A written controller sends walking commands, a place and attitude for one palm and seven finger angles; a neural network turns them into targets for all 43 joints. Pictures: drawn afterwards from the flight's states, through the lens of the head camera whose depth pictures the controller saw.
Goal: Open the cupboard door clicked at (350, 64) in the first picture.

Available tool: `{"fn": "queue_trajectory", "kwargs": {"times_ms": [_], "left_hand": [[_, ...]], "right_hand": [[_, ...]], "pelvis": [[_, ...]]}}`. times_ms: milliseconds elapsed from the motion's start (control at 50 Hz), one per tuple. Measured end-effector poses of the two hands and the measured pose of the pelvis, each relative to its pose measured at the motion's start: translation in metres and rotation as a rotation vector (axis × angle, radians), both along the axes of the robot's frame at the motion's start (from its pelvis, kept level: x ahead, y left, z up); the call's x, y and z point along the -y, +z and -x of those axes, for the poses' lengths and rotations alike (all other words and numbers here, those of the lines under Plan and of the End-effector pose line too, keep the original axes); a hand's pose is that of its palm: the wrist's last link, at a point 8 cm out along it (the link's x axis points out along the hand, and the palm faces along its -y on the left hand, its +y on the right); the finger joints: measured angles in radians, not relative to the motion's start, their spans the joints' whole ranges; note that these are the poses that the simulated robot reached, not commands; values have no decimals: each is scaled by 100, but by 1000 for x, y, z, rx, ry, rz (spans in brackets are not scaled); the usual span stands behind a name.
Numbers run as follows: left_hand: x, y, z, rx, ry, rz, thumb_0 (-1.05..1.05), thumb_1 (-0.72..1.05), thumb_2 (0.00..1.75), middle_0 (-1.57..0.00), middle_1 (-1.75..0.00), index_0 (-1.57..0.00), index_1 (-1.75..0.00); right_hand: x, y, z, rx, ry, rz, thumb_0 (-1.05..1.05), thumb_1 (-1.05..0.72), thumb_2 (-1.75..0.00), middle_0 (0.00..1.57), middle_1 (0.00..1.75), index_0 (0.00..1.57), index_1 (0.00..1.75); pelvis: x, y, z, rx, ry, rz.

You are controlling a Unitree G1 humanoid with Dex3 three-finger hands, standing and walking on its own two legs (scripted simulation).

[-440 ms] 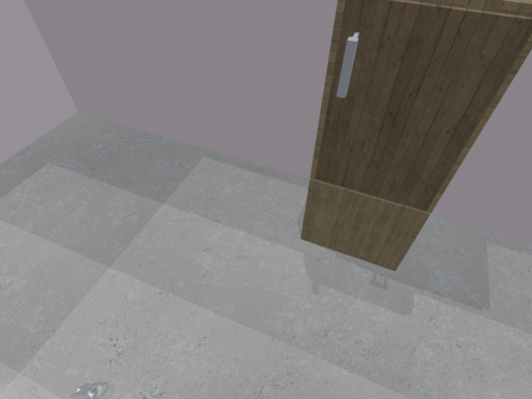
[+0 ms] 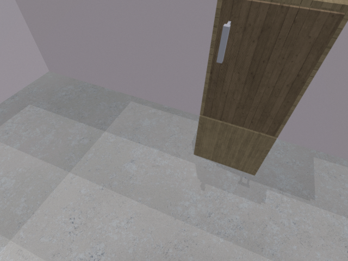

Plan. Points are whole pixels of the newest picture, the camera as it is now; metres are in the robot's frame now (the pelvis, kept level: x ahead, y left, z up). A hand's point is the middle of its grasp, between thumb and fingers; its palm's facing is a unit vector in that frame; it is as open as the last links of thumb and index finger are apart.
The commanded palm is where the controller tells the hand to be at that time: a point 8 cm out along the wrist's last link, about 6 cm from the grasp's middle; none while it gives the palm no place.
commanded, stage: stand and wait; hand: left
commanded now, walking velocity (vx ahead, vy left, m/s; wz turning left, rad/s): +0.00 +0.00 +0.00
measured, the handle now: (224, 42) +0.88 -0.15 +0.09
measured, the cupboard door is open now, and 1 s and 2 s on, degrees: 0 0 0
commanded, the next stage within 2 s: look at it before walking up in 0.38 s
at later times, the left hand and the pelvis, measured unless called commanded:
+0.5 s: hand out of the picture +0.08 +0.24 -0.15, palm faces -0.04 -0.94 -0.34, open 7.4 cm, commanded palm none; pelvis -0.01 +0.00 +0.00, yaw +0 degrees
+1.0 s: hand out of the picture +0.09 +0.24 -0.15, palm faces -0.04 -0.94 -0.34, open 7.4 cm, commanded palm none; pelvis +0.01 -0.01 +0.00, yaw +0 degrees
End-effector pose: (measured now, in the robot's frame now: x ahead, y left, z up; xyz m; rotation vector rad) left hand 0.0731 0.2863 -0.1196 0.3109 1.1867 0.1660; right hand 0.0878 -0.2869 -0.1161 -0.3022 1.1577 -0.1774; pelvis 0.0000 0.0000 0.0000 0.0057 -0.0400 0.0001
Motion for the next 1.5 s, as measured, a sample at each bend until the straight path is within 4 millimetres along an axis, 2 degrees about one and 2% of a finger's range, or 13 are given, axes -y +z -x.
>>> {"fn": "queue_trajectory", "kwargs": {"times_ms": [160,300,1220,1340,1500], "left_hand": [[-3,1,11,-35,10,-12,1,91,90,-21,-30,-21,-30],[-4,3,10,-28,8,-19,1,91,90,-21,-30,-21,-30],[3,4,-14,-29,-1,-21,1,91,90,-21,-30,-21,-30],[20,-9,-11,-74,-30,9,1,91,90,-20,-30,-20,-30],[53,-25,-8,-92,-82,61,1,91,90,-20,-30,-20,-30]], "right_hand": [[6,-4,25,-65,-26,5,1,-90,-90,20,30,20,30],[7,-5,32,-76,-35,-1,1,-90,-90,20,30,20,30],[10,-3,0,-39,-32,3,1,-90,-90,20,30,20,30],[-4,-14,15,-30,-95,-33,1,-90,-90,20,30,20,30],[-16,-37,59,-79,-184,-98,1,-90,-90,20,30,20,30]], "pelvis": [[2,1,3,-1,-1,0],[3,2,5,2,-1,0],[7,3,-10,-16,-26,0],[8,-3,-6,-23,-79,-6],[15,-15,6,-25,-129,-26]]}}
